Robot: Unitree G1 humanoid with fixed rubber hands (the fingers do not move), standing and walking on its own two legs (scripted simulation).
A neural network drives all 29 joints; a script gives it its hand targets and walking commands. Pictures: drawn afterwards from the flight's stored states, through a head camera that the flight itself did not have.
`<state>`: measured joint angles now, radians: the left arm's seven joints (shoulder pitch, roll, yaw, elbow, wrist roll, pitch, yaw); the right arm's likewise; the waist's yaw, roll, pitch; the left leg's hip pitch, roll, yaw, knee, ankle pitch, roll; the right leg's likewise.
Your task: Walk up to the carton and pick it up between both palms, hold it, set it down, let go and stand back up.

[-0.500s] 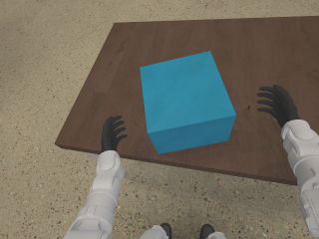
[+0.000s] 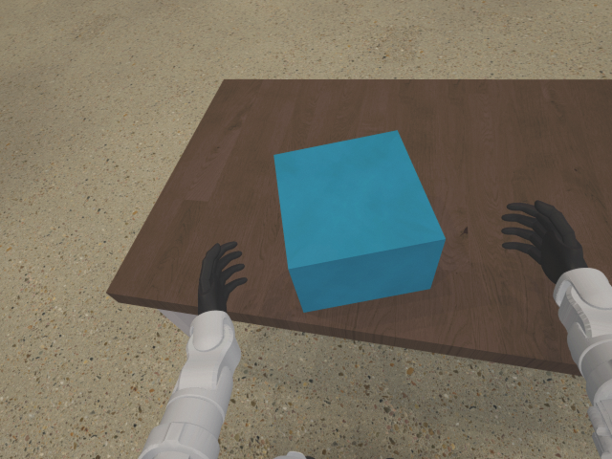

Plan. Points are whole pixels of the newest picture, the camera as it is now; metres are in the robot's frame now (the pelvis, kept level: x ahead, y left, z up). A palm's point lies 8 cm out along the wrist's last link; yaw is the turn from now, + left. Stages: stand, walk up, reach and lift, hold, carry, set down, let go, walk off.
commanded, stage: set down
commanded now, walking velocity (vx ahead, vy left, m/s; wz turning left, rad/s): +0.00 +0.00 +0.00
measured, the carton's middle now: (350, 220) +0.52 +0.04 -0.08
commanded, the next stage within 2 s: let go in 2.00 s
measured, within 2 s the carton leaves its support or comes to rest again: neither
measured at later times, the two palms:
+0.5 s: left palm (214, 318) +0.28 +0.21 -0.01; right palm (573, 293) +0.37 -0.26 -0.01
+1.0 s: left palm (208, 345) +0.25 +0.22 -0.02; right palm (582, 344) +0.31 -0.27 -0.04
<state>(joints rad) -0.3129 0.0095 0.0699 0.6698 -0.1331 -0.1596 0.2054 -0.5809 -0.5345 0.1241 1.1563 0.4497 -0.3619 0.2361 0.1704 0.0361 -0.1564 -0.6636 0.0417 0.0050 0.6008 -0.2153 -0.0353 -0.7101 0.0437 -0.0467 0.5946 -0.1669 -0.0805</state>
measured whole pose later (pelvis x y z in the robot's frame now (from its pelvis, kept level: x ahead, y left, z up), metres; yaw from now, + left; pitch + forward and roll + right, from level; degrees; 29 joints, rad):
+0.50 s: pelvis +0.01 +0.00 +0.00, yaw +0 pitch +14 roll +1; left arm -0.19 0.01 0.05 0.63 -0.13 -0.17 0.22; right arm -0.45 -0.52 0.12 1.18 0.46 -0.43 0.25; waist 0.14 0.03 -0.14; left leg -0.60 0.04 0.00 0.60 -0.24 -0.04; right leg -0.65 0.04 -0.05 0.59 -0.20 -0.08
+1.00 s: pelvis +0.02 +0.01 +0.01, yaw +0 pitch +11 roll +0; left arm -0.01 0.03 0.02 0.57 -0.13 -0.22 0.22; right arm -0.24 -0.48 0.13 1.13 0.49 -0.51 0.25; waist 0.11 0.03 -0.11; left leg -0.52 0.04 0.00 0.60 -0.27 -0.04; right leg -0.56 0.04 -0.05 0.59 -0.22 -0.07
